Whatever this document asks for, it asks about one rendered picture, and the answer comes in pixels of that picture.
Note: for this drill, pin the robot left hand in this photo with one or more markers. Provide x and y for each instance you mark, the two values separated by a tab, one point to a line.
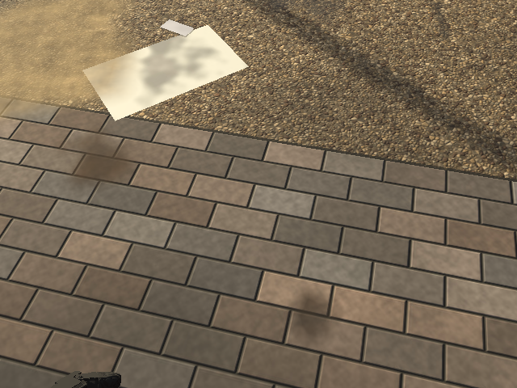
89	380

